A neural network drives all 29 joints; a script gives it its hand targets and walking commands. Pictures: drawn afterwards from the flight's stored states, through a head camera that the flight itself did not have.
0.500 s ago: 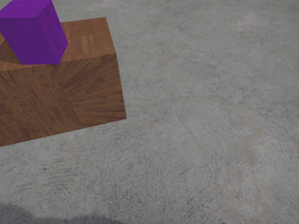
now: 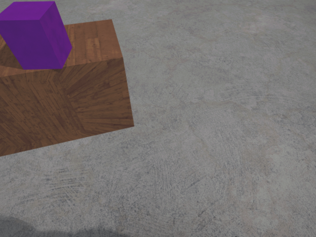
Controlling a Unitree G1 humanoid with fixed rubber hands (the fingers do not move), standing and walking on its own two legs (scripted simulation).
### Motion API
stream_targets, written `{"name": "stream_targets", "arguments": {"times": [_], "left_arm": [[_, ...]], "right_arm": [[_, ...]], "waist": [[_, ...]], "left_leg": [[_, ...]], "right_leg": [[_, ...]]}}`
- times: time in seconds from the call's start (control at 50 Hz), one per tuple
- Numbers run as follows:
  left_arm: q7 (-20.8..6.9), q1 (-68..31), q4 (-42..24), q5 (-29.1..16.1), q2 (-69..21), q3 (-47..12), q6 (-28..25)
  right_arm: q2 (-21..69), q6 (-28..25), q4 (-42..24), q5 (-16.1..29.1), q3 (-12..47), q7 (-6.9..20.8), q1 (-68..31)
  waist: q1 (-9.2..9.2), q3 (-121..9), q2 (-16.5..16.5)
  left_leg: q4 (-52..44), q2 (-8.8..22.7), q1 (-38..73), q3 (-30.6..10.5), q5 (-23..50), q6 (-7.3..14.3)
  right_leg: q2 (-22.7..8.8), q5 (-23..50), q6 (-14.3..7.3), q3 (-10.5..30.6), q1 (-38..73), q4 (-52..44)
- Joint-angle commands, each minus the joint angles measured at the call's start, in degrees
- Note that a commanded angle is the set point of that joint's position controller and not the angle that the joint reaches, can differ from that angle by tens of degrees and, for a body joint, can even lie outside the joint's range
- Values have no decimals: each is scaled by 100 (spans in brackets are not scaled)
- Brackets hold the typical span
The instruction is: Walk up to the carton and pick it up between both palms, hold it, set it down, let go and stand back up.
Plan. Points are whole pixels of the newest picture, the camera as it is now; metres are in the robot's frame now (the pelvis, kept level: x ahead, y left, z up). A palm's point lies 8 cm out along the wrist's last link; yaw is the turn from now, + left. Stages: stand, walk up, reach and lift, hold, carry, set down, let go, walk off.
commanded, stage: stand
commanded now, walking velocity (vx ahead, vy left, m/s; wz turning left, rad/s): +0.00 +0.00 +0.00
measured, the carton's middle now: (38, 36) +1.02 +0.59 -0.01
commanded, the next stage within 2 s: walk up in 0.62 s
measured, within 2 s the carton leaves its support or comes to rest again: neither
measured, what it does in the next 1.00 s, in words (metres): lifts its left foot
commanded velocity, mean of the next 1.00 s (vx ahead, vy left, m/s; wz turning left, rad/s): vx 0.00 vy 0.00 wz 0.00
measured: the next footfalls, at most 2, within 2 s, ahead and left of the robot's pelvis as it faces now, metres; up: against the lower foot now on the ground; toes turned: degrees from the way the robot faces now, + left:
left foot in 1.16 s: +0.10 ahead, +0.21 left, +0.00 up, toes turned +4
right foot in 1.66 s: +0.21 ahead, +0.05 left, +0.00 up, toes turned +6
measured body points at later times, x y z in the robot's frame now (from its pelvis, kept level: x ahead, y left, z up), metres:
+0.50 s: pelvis +0.00 +0.00 +0.00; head +0.01 -0.01 +0.45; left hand +0.07 +0.29 -0.13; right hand +0.07 -0.24 -0.15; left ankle +0.03 +0.13 -0.74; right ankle +0.03 -0.11 -0.74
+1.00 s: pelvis +0.00 +0.03 +0.00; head +0.01 +0.00 +0.44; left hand +0.05 +0.35 -0.11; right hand +0.07 -0.24 -0.16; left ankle +0.01 +0.15 -0.69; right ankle +0.03 -0.11 -0.74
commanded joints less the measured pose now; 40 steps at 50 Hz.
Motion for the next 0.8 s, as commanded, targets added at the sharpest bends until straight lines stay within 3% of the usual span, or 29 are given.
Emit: {"name": "stream_targets", "arguments": {"times": [0.0,0.16,0.18,0.22,0.24,0.26,0.36,0.4,0.46,0.54,0.56,0.58,0.6,0.66,0.7,0.72,0.74,0.76,0.78], "left_arm": [[63,50,-249,60,1296,280,-208],[65,-8,-312,86,1284,282,-228],[69,20,-302,73,1312,292,-217],[71,-134,-329,96,1290,284,-209],[51,15,-282,47,1268,271,-239],[55,26,-295,62,1335,275,-225],[56,32,-242,56,1288,285,-223],[57,118,-272,37,1177,252,-230],[67,2,-275,72,1239,265,-225],[54,33,-290,77,1213,277,-230],[77,-40,-306,54,1300,261,-231],[71,-65,-301,59,1274,284,-213],[44,106,-239,35,1205,263,-199],[71,35,-262,64,1198,280,-193],[65,64,-300,66,1309,310,-194],[74,65,-287,57,1303,289,-208],[58,109,-262,45,1190,264,-220],[60,16,-282,93,1342,283,-228],[53,17,-308,69,1198,263,-223]], "right_arm": [[-1614,-112,-95,-75,-377,15,-110],[-1523,-117,-73,-58,-344,22,-167],[-1640,-115,-68,-66,-366,19,-167],[-1513,-119,-102,-76,-357,29,-179],[-1575,-114,-42,-82,-334,7,-77],[-1528,-101,-62,-37,-337,7,-59],[-1636,-103,-37,-80,-359,5,-67],[-1678,-101,-60,-99,-385,-1,-228],[-1573,-92,-22,-46,-362,3,-46],[-1663,-109,-51,-85,-395,3,-227],[-1569,-84,-30,-51,-380,14,-145],[-1536,-120,-42,-68,-336,18,-139],[-1593,-118,-80,-75,-344,11,-217],[-1597,-104,-66,-90,-359,-13,-88],[-1602,-78,-2,-90,-339,1,-21],[-1571,-76,-14,-64,-338,-10,-146],[-1615,-107,-44,-61,-350,-9,-198],[-1558,-95,-38,-45,-353,-22,-79],[-1555,-105,-2,-55,-328,-17,-67]], "waist": [[-19,-697,339],[15,-759,266],[25,-744,461],[-29,-719,257],[36,-670,408],[-21,-592,443],[-20,-641,217],[77,-690,353],[-3,-791,201],[33,-738,439],[-21,-663,316],[-20,-642,445],[23,-725,271],[-11,-578,494],[-6,-709,368],[31,-657,513],[48,-746,306],[-36,-698,362],[0,-681,391]], "left_leg": [[-436,679,603,-615,-300,176],[-444,668,619,-597,-248,154],[-425,666,627,-577,-288,158],[-425,657,591,-588,-261,167],[-465,681,578,-594,-252,172],[-440,696,555,-605,-143,185],[-431,648,587,-576,-145,171],[-476,708,611,-611,-321,183],[-432,651,672,-582,-282,166],[-428,689,668,-569,-172,164],[-483,683,564,-578,-345,178],[-483,677,521,-587,-325,160],[-495,712,638,-644,-364,160],[-522,676,564,-628,-472,172],[-574,700,619,-648,-480,189],[-567,725,589,-645,-262,172],[-486,703,624,-620,-209,184],[-462,669,693,-597,-197,155],[-453,702,625,-622,-207,171]], "right_leg": [[-759,-10,-147,870,648,-803],[-739,24,-130,827,663,-782],[-715,127,-119,847,657,-774],[-753,27,-115,835,651,-779],[-751,52,-122,864,639,-757],[-763,146,-126,862,620,-793],[-719,90,-132,888,655,-802],[-725,-4,-94,838,678,-796],[-755,-75,-119,883,690,-812],[-732,120,-98,821,655,-801],[-722,36,-124,836,632,-792],[-748,7,-138,854,643,-766],[-711,34,-118,810,662,-754],[-691,-55,-109,824,600,-749],[-685,-74,-109,775,684,-697],[-727,107,-116,846,682,-715],[-743,155,-98,804,735,-751],[-752,96,-138,862,609,-727],[-742,98,-123,848,603,-741]]}}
